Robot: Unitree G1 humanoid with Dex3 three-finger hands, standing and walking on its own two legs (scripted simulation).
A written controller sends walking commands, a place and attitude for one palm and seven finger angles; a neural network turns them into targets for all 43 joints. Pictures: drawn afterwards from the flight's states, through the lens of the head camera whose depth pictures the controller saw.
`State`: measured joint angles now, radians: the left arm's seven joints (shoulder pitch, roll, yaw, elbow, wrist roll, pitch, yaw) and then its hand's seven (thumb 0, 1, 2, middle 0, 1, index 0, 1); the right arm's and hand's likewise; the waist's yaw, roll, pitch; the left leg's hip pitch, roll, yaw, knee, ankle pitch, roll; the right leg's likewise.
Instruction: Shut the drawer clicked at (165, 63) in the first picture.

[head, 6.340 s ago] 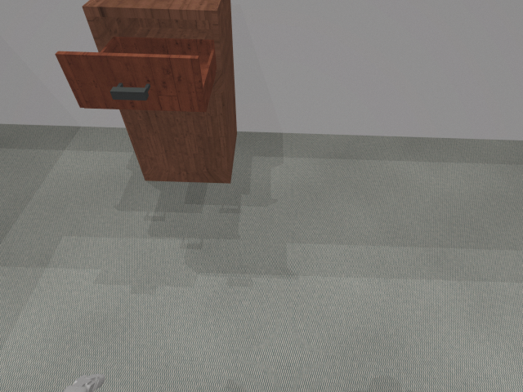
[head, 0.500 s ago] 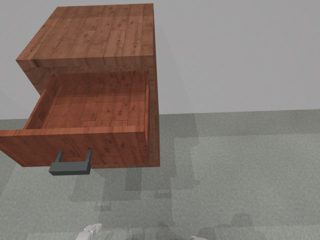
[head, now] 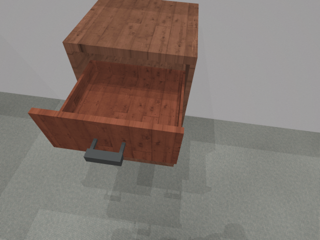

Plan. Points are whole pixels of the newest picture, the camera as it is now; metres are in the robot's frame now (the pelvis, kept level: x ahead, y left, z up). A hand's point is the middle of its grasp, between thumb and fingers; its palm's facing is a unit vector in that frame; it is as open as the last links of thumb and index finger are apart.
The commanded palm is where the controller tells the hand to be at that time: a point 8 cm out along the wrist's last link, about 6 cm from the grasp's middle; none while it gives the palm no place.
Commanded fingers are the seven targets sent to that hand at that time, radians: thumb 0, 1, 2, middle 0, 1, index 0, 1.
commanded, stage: come to a stop and stand still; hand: left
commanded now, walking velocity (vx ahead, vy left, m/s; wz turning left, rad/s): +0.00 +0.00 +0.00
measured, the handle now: (106, 150) +0.34 +0.19 -0.03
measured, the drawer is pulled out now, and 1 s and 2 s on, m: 0.29 0.29 0.29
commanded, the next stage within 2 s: look again from close up in 1.42 s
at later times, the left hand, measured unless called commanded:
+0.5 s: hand out of the picture -0.03 +0.19 -0.15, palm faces -0.01 -0.98 -0.22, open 7.4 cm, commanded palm none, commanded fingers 0.00 0.90 0.90 -0.20 -0.30 -0.20 -0.30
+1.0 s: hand out of the picture -0.08 +0.13 -0.16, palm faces +0.03 -0.99 -0.15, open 7.4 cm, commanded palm none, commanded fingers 0.00 0.90 0.90 -0.20 -0.30 -0.20 -0.30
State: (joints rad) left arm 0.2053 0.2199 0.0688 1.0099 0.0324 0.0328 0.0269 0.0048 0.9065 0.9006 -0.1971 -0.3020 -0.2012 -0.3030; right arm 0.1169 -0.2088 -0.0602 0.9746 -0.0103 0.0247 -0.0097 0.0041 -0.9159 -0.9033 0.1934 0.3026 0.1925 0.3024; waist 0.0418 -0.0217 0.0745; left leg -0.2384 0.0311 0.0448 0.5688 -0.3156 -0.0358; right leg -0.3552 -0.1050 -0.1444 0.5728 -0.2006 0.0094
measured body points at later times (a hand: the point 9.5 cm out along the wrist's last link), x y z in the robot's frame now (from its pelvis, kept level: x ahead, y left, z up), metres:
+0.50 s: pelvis -0.04 +0.01 +0.01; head -0.03 -0.01 +0.46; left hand -0.03 +0.24 -0.14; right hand -0.05 -0.21 -0.16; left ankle -0.01 +0.12 -0.73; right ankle -0.10 -0.09 -0.73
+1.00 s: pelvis -0.04 -0.02 +0.01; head -0.03 -0.02 +0.46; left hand -0.08 +0.18 -0.15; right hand -0.10 -0.22 -0.15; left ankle -0.01 +0.12 -0.73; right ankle -0.10 -0.09 -0.73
